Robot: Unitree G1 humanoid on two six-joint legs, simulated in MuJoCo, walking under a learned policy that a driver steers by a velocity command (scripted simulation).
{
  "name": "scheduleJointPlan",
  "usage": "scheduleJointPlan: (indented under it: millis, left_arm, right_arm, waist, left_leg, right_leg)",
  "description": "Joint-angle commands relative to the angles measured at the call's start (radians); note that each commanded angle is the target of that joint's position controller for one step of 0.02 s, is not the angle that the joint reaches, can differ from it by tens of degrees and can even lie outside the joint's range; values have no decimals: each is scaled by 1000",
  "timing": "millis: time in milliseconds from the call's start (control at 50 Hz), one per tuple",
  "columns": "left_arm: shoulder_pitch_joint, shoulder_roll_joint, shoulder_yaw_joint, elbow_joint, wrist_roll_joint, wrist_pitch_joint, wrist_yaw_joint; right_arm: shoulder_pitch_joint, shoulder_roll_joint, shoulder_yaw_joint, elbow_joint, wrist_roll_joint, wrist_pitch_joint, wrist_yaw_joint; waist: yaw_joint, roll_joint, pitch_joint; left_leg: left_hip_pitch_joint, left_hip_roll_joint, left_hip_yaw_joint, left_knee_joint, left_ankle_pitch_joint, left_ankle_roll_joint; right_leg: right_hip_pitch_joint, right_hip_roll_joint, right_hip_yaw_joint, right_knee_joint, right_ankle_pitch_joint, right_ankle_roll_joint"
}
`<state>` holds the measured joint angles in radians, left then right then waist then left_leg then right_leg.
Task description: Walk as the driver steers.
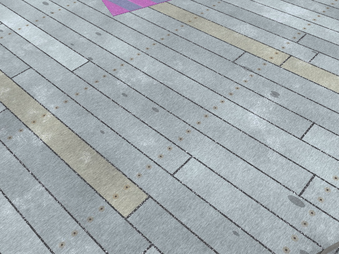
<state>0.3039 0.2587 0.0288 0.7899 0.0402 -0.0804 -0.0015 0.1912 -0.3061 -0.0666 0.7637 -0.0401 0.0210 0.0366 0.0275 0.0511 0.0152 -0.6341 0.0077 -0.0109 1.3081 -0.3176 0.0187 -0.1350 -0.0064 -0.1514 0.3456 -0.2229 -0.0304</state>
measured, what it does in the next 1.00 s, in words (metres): climbs, turning right: left foot 0.13 m higher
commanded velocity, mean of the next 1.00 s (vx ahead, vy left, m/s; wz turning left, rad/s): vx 0.17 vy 0.00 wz -0.20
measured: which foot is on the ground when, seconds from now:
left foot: up 0.00-0.28, down 0.30-1.00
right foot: down 0.00-0.32, up 0.34-1.00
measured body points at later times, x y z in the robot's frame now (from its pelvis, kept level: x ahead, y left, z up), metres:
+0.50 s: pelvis +0.23 +0.11 +0.08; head +0.27 +0.13 +0.53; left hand +0.30 +0.37 -0.06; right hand +0.36 -0.13 -0.04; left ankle +0.30 +0.17 -0.62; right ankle +0.18 -0.06 -0.50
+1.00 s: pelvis +0.31 +0.11 +0.12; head +0.34 +0.10 +0.57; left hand +0.56 +0.30 +0.03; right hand +0.37 -0.19 +0.01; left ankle +0.31 +0.17 -0.62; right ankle +0.32 -0.02 -0.59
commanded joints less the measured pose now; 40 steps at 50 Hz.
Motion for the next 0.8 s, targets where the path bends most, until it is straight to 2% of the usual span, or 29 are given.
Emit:
scheduleJointPlan:
  millis: [20, 60, 100, 140, 160, 180, 200, 220, 240, 260, 280, 300, 320, 340, 360, 380, 400, 420, 440, 460, 480, 520, 560, 580, 600, 620, 640, 700, 800]
  left_arm:
    - [109, 125, 35, -12, 6, -14, -2]
    - [181, 110, 34, 30, 19, -16, -1]
    - [238, 86, 25, 73, 27, -25, -2]
    - [274, 71, 11, 118, 23, -38, -3]
    - [281, 54, 4, 148, 17, -28, 3]
    - [286, 51, -2, 170, 9, -25, 15]
    - [229, 67, -4, 161, -16, -11, 32]
    - [197, 52, -9, 155, -31, -1, 33]
    - [182, 101, -4, 140, -33, -5, 16]
    - [166, 188, 19, 146, -44, -15, 4]
    - [136, 220, 30, 137, -59, -23, -8]
    - [116, 273, 60, 128, -81, -33, -33]
    - [202, 122, 31, 69, -97, -37, -44]
    - [220, 111, 44, 74, -95, -12, -44]
    - [223, 11, 33, 52, -84, 14, -27]
    - [192, -18, 28, 28, -67, 38, -11]
    - [159, -25, 31, 22, -32, 60, 3]
    - [129, -23, 38, 20, -7, 88, 14]
    - [158, -6, 50, 34, -75, 88, 40]
    - [179, -16, 51, 16, -84, 91, 51]
    - [178, 0, 59, 23, -77, 99, 60]
    - [103, 27, 65, -6, -65, 101, 73]
    - [22, 55, 72, -44, -55, 98, 66]
    - [-1, 47, 67, -55, -57, 100, 63]
    - [-49, 25, 58, -80, -57, 105, 62]
    - [-59, 21, 53, -94, -50, 111, 60]
    - [-42, 25, 52, -87, -49, 121, 54]
    - [-61, 60, 62, -125, -32, 139, 34]
    - [-168, 71, 64, -200, -43, 148, 16]
  right_arm:
    - [-102, -13, -6, -114, 3, 7, -16]
    - [-220, 38, 12, -181, 18, 10, -49]
    - [-299, 74, 30, -233, 19, 5, -66]
    - [-405, 123, 60, -298, 13, -7, -71]
    - [-455, 170, 87, -346, 13, -12, -63]
    - [-487, 173, 99, -383, 14, -16, -55]
    - [-419, 170, 113, -386, 16, -16, -31]
    - [-387, 183, 123, -374, 25, -17, -15]
    - [-288, 175, 111, -325, 29, -17, -13]
    - [-140, 142, 94, -267, 22, -9, -18]
    - [30, 98, 71, -204, 26, -10, -23]
    - [185, 52, 51, -170, 21, -33, -26]
    - [215, -107, 8, -157, -30, -58, -29]
    - [334, -168, -23, -104, 7, -44, -59]
    - [207, -142, -20, -94, 18, -54, -56]
    - [63, -77, -5, -97, 27, -52, -48]
    - [-22, 18, 16, -84, 20, -50, -43]
    - [-95, 89, 37, -71, 25, -47, -45]
    - [-162, 60, 29, -103, 2, -79, -14]
    - [-168, 64, 28, -95, 6, -99, -2]
    - [-155, 77, 30, -75, 24, -113, -6]
    - [-73, 76, 28, -16, 37, -112, -30]
    - [-11, 74, 25, 13, 28, -97, -65]
    - [-2, 45, 18, 8, 27, -88, -81]
    - [3, 44, 18, 1, 17, -70, -102]
    - [2, 24, 15, -10, 13, -57, -114]
    - [-28, 4, 11, -30, 15, -51, -119]
    - [-53, -57, 1, -70, 10, -54, -121]
    - [-37, -93, -11, -99, 11, -18, -111]
  waist:
    - [24, -168, -8]
    - [31, -137, 48]
    - [27, -102, 96]
    - [30, -67, 153]
    - [10, -77, 165]
    - [12, -98, 172]
    - [-35, -72, 129]
    - [-39, -69, 92]
    - [-56, -129, 1]
    - [-114, -245, -116]
    - [-189, -276, -283]
    - [-272, -293, -334]
    - [-218, -28, -482]
    - [-228, 110, -638]
    - [-115, 46, -533]
    - [-43, 3, -348]
    - [-4, -12, -184]
    - [38, 13, -52]
    - [39, 92, -125]
    - [56, 92, -119]
    - [52, 75, -81]
    - [35, 41, -56]
    - [11, 41, -38]
    - [1, 58, -31]
    - [-7, 68, -33]
    - [-6, 48, -45]
    - [-3, 35, -56]
    - [-17, 14, -64]
    - [-65, 7, -11]
  left_leg:
    - [-341, 13, -16, 395, -78, 15]
    - [-646, 14, -67, 667, -215, 56]
    - [-823, 5, -87, 770, -258, 94]
    - [-872, -20, -61, 704, -286, 107]
    - [-834, -5, -19, 607, -283, 108]
    - [-793, 1, 40, 512, -294, 100]
    - [-539, 63, 116, 231, -206, 103]
    - [-225, 52, 175, -13, -81, 110]
    - [28, -11, 214, -42, -36, 121]
    - [149, -64, 211, -63, -42, 124]
    - [337, -113, 199, -113, 22, 131]
    - [496, -78, 90, -414, 194, 143]
    - [831, 305, -431, -508, 750, 229]
    - [796, 414, -682, -706, 1257, 222]
    - [654, 417, -575, -699, 1093, 210]
    - [484, 391, -478, -711, 809, 212]
    - [345, 330, -384, -725, 585, 170]
    - [196, 237, -255, -779, 389, 113]
    - [156, 298, -238, -881, 311, 146]
    - [144, 310, -266, -925, 267, 155]
    - [141, 291, -198, -961, 216, 152]
    - [230, 251, -91, -998, 199, 123]
    - [317, 225, 12, -1014, 298, 90]
    - [361, 204, 64, -1025, 363, 100]
    - [397, 209, 80, -1026, 428, 120]
    - [423, 213, 91, -1030, 444, 136]
    - [425, 208, 121, -1055, 395, 141]
    - [463, 317, 69, -1097, 301, 196]
    - [568, 354, 85, -1094, 177, 224]
  right_leg:
    - [185, -354, 250, -151, 151, -179]
    - [289, -404, 257, -165, 41, -164]
    - [324, -401, 227, -170, -36, -129]
    - [245, -361, 170, -204, -24, -103]
    - [166, -310, 117, -222, 21, -82]
    - [133, -284, 79, -260, 127, -84]
    - [22, -248, 0, -332, 329, -98]
    - [-100, -210, -31, -373, 523, -104]
    - [-107, -224, -36, -314, 975, -113]
    - [6, -238, -35, -188, 1358, -104]
    - [73, -217, -36, 35, 1637, -92]
    - [69, -191, -6, 310, 1538, -34]
    - [-245, -75, 59, 773, 343, 46]
    - [-256, 100, 247, 1068, -230, 63]
    - [-324, 61, 390, 1153, -174, 43]
    - [-386, 4, 266, 1153, -126, 39]
    - [-428, -32, 222, 1113, -99, 29]
    - [-419, -44, 226, 1049, -80, 26]
    - [-376, -26, 211, 1228, -104, 42]
    - [-391, -41, 210, 1249, -80, 41]
    - [-411, -46, 224, 1226, -65, 31]
    - [-512, -46, 245, 1142, 13, 4]
    - [-565, -38, 257, 1008, 107, 7]
    - [-598, -24, 210, 937, 130, 26]
    - [-614, -25, 203, 867, 109, 50]
    - [-610, -18, 195, 818, 105, 74]
    - [-575, -19, 161, 749, 102, 84]
    - [-571, -67, 181, 751, 93, 108]
    - [-634, -93, 145, 670, 13, 114]
Keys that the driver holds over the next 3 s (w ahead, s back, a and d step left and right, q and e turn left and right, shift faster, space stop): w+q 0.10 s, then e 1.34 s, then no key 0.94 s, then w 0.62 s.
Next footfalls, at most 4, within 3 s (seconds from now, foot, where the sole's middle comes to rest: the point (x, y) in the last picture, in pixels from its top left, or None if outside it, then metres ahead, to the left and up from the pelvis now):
0.30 left None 0.35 0.18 -0.65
1.08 right None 0.36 -0.03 -0.65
1.50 left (137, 252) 0.46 0.19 -0.65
1.82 right None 0.33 0.02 -0.65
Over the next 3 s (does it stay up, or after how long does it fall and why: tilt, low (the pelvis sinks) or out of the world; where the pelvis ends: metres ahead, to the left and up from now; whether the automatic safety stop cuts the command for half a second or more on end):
stays up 0.53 0.04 0.13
